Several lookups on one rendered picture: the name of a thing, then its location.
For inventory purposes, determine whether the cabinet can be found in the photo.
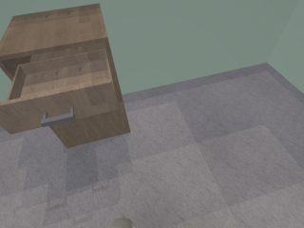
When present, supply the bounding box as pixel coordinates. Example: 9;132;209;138
0;3;131;148

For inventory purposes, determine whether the drawer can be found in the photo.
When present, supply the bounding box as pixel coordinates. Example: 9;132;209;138
0;48;120;135

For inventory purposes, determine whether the handle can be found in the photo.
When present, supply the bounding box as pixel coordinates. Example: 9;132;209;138
40;105;76;127

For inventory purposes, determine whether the robot left thigh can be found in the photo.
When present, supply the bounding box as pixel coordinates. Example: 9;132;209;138
107;218;136;228

